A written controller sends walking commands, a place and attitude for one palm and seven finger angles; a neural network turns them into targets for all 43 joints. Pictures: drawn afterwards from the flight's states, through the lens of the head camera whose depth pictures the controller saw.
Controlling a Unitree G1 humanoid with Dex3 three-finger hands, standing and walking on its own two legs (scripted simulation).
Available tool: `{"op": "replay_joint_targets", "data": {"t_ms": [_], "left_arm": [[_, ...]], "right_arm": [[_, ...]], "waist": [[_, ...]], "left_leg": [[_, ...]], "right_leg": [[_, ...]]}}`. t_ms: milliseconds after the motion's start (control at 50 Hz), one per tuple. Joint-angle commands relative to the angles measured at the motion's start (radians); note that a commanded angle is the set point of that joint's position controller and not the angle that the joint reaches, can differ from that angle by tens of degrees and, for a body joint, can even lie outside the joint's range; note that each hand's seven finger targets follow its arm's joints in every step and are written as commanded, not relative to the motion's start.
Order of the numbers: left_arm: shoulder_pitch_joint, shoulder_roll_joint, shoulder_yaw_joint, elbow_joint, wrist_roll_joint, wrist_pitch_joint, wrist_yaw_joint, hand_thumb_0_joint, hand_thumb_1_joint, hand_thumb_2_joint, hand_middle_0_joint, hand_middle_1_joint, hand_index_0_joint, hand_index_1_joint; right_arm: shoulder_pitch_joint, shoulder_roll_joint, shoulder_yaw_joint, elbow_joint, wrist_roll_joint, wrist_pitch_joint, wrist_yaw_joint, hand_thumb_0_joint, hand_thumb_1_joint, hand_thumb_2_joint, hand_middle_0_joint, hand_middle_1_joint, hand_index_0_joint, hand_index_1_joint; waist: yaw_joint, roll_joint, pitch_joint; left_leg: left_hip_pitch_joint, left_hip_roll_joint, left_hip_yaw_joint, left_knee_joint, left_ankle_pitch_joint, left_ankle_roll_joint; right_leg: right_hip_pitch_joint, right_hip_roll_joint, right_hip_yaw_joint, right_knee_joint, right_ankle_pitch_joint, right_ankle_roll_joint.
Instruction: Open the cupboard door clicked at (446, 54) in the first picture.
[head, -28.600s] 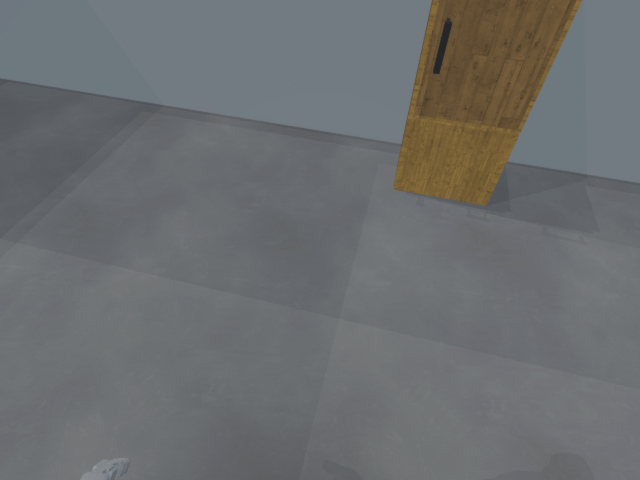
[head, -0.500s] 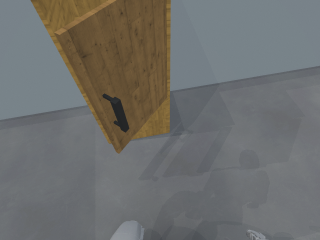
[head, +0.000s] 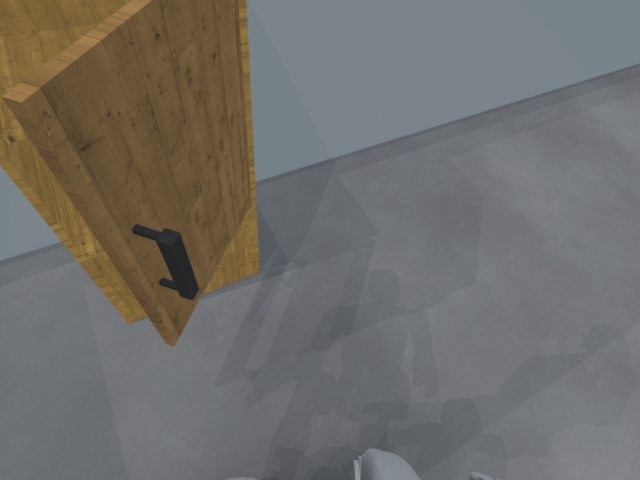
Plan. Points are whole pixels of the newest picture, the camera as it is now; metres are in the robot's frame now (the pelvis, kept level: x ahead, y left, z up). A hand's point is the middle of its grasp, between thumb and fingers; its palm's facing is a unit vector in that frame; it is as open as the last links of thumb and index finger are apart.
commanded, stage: walk to a spot facing it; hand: left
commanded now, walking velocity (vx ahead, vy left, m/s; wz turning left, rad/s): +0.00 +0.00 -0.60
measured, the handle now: (167, 263) +0.39 +0.27 -0.07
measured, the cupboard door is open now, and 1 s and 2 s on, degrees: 45 45 45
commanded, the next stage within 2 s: none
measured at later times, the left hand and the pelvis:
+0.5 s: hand (241, 436) +0.18 +0.12 -0.16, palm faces -0.31 -0.92 -0.24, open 7.4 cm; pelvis +0.02 -0.03 +0.00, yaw -19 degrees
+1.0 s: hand (259, 389) +0.25 +0.11 -0.17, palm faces -0.58 -0.79 -0.18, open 7.4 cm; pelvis +0.07 -0.02 +0.00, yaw -38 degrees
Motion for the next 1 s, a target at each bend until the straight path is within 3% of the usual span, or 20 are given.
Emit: {"op": "replay_joint_targets", "data": {"t_ms": [0,140,180,220,240,260,280,320,380,540,600,620,640,660,680,700,720,780,900,980], "left_arm": [[-0.008,0.013,-0.015,-0.072,-0.005,-0.013,-0.019,0.000,0.900,0.900,-0.200,-0.300,-0.200,-0.300],[-0.118,-0.004,-0.034,-0.099,-0.004,-0.021,-0.023,0.000,0.900,0.900,-0.200,-0.300,-0.200,-0.300],[-0.087,0.009,-0.031,-0.096,-0.005,-0.028,-0.020,0.000,0.900,0.900,-0.200,-0.300,-0.200,-0.300],[0.024,0.049,-0.020,-0.061,-0.004,-0.039,-0.012,0.000,0.900,0.900,-0.200,-0.300,-0.200,-0.300],[0.119,0.159,0.004,-0.037,0.005,-0.051,0.006,0.000,0.900,0.900,-0.200,-0.300,-0.200,-0.300],[0.168,0.229,0.018,-0.014,-0.008,-0.051,0.019,0.000,0.900,0.900,-0.200,-0.300,-0.200,-0.300],[0.141,0.196,0.014,-0.019,-0.015,-0.048,0.031,0.000,0.900,0.900,-0.200,-0.300,-0.200,-0.300],[0.006,0.132,0.002,-0.056,-0.009,-0.034,0.042,0.000,0.900,0.900,-0.200,-0.300,-0.200,-0.300],[-0.049,0.108,-0.004,-0.077,-0.005,-0.043,0.039,0.000,0.900,0.900,-0.200,-0.300,-0.200,-0.300],[-0.010,0.122,0.012,-0.075,0.000,-0.042,0.025,0.000,0.900,0.900,-0.200,-0.300,-0.200,-0.300],[-0.040,0.111,0.015,-0.081,-0.006,-0.038,0.027,0.000,0.900,0.900,-0.200,-0.300,-0.200,-0.300],[-0.058,0.090,0.010,-0.090,-0.013,-0.034,0.026,0.000,0.900,0.900,-0.200,-0.300,-0.200,-0.300],[-0.043,0.031,-0.001,-0.105,-0.021,-0.028,0.021,0.000,0.900,0.900,-0.200,-0.300,-0.200,-0.300],[-0.025,-0.005,-0.010,-0.119,-0.023,-0.029,0.013,0.000,0.900,0.900,-0.200,-0.300,-0.200,-0.300],[-0.046,0.033,-0.010,-0.117,-0.009,-0.027,0.010,0.000,0.900,0.900,-0.200,-0.300,-0.200,-0.300],[-0.016,0.037,0.000,-0.106,0.000,-0.025,0.001,0.000,0.900,0.900,-0.200,-0.300,-0.200,-0.300],[-0.020,0.035,0.008,-0.082,0.009,-0.022,-0.007,0.000,0.900,0.900,-0.200,-0.300,-0.200,-0.300],[0.001,0.009,-0.001,-0.064,0.001,-0.018,-0.025,0.000,0.900,0.900,-0.200,-0.300,-0.200,-0.300],[-0.131,-0.021,-0.025,-0.094,0.003,-0.032,-0.045,0.000,0.900,0.900,-0.200,-0.300,-0.200,-0.300],[-0.170,-0.030,-0.033,-0.104,0.004,-0.046,-0.052,0.000,0.900,0.900,-0.200,-0.300,-0.200,-0.300]], "right_arm": [[0.102,-0.199,-0.054,-0.045,-0.001,-0.026,-0.012,0.000,-0.900,-0.900,0.200,0.300,0.200,0.300],[0.168,-0.234,-0.074,-0.002,-0.010,-0.017,0.004,0.000,-0.900,-0.900,0.200,0.300,0.200,0.300],[0.159,-0.242,-0.079,-0.002,-0.008,-0.016,0.008,0.000,-0.900,-0.900,0.200,0.300,0.200,0.300],[0.127,-0.235,-0.081,-0.012,0.005,-0.014,0.014,0.000,-0.900,-0.900,0.200,0.300,0.200,0.300],[0.113,-0.175,-0.070,-0.040,0.019,-0.011,0.022,0.000,-0.900,-0.900,0.200,0.300,0.200,0.300],[0.043,-0.153,-0.060,-0.076,0.016,-0.002,0.019,0.000,-0.900,-0.900,0.200,0.300,0.200,0.300],[0.063,-0.177,-0.066,-0.065,0.015,0.010,0.011,0.000,-0.900,-0.900,0.200,0.300,0.200,0.300],[0.053,-0.159,-0.071,-0.025,0.014,0.022,0.015,0.000,-0.900,-0.900,0.200,0.300,0.200,0.300],[0.065,-0.141,-0.074,-0.005,0.009,0.025,0.023,0.000,-0.900,-0.900,0.200,0.300,0.200,0.300],[0.008,-0.118,-0.077,-0.034,0.016,0.005,0.017,0.000,-0.900,-0.900,0.200,0.300,0.200,0.300],[0.087,-0.121,-0.076,-0.017,0.021,-0.011,0.006,0.000,-0.900,-0.900,0.200,0.300,0.200,0.300],[0.139,-0.140,-0.079,0.000,0.021,-0.019,0.002,0.000,-0.900,-0.900,0.200,0.300,0.200,0.300],[0.171,-0.216,-0.088,0.007,0.010,-0.030,-0.002,0.000,-0.900,-0.900,0.200,0.300,0.200,0.300],[0.186,-0.294,-0.100,-0.011,-0.001,-0.029,-0.005,0.000,-0.900,-0.900,0.200,0.300,0.200,0.300],[0.160,-0.284,-0.093,-0.030,-0.007,-0.020,-0.005,0.000,-0.900,-0.900,0.200,0.300,0.200,0.300],[0.100,-0.247,-0.079,-0.051,-0.013,-0.023,-0.007,0.000,-0.900,-0.900,0.200,0.300,0.200,0.300],[0.060,-0.222,-0.071,-0.058,-0.013,-0.025,-0.008,0.000,-0.900,-0.900,0.200,0.300,0.200,0.300],[0.049,-0.191,-0.058,-0.064,-0.007,-0.026,-0.009,0.000,-0.900,-0.900,0.200,0.300,0.200,0.300],[0.213,-0.206,-0.075,0.003,-0.010,-0.043,0.006,0.000,-0.900,-0.900,0.200,0.300,0.200,0.300],[0.224,-0.221,-0.084,0.022,-0.017,-0.043,0.020,0.000,-0.900,-0.900,0.200,0.300,0.200,0.300]], "waist": [[-0.046,0.202,-0.147],[-0.089,0.269,-0.120],[-0.069,0.263,-0.134],[0.002,0.161,-0.188],[0.040,-0.124,-0.253],[0.070,-0.237,-0.240],[0.045,-0.168,-0.230],[-0.006,-0.154,-0.133],[-0.042,-0.078,-0.122],[-0.024,-0.123,-0.120],[-0.072,-0.111,-0.156],[-0.100,-0.060,-0.172],[-0.107,0.164,-0.190],[-0.098,0.404,-0.185],[-0.098,0.275,-0.160],[-0.063,0.221,-0.133],[-0.045,0.237,-0.097],[-0.034,0.240,-0.113],[-0.110,0.226,-0.095],[-0.116,0.250,-0.075]], "left_leg": [[0.205,0.234,-0.086,-0.124,0.651,0.099],[0.176,0.273,-0.002,-0.075,0.618,0.094],[0.160,0.278,0.012,-0.026,0.618,0.071],[0.040,0.238,0.067,0.158,0.507,0.002],[-0.191,0.130,0.159,0.391,0.124,-0.064],[-0.349,0.019,0.084,0.605,-0.392,-0.096],[-0.365,0.057,-0.048,0.668,-0.342,-0.083],[-0.365,0.078,-0.062,0.684,-0.219,-0.093],[-0.286,0.047,-0.050,0.615,-0.131,-0.106],[-0.193,-0.021,-0.041,0.327,-0.149,-0.098],[-0.036,-0.040,-0.046,0.095,-0.043,-0.087],[0.106,-0.016,-0.055,-0.039,0.051,-0.080],[0.222,0.175,-0.263,-0.177,0.046,-0.019],[0.236,0.422,-0.490,-0.245,0.186,0.096],[0.145,0.458,-0.464,-0.220,0.205,0.152],[0.069,0.406,-0.398,-0.253,0.132,0.147],[0.044,0.338,-0.314,-0.243,0.177,0.113],[0.128,0.252,-0.104,-0.190,0.318,0.071],[0.223,0.287,-0.046,-0.226,0.158,0.087],[0.204,0.312,0.008,-0.215,0.087,0.083]], "right_leg": [[-0.077,-0.050,-0.046,-0.012,0.042,0.017],[0.083,-0.037,-0.132,-0.367,0.007,-0.024],[0.163,-0.025,-0.137,-0.480,0.054,-0.045],[0.417,-0.044,-0.106,-0.694,0.301,-0.077],[0.626,-0.277,0.199,-0.758,0.609,-0.163],[0.629,-0.442,0.394,-0.742,0.963,-0.286],[0.604,-0.431,0.320,-0.735,0.870,-0.313],[0.455,-0.306,0.252,-0.773,0.567,-0.267],[0.361,-0.240,0.195,-0.779,0.546,-0.235],[0.321,-0.207,0.301,-0.760,0.517,-0.247],[0.271,-0.174,0.317,-0.681,0.560,-0.203],[0.172,-0.137,0.293,-0.631,0.472,-0.158],[0.021,-0.013,0.192,-0.502,0.206,-0.097],[-0.086,0.062,0.014,-0.252,-0.199,-0.034],[-0.059,-0.012,0.054,-0.107,-0.190,-0.031],[-0.046,-0.022,0.040,-0.033,-0.136,-0.019],[-0.057,-0.027,0.021,0.018,-0.078,-0.011],[-0.079,-0.058,-0.034,0.022,0.031,0.005],[-0.101,-0.088,-0.098,-0.210,0.052,-0.010],[-0.015,-0.074,-0.152,-0.401,0.020,-0.033]]}}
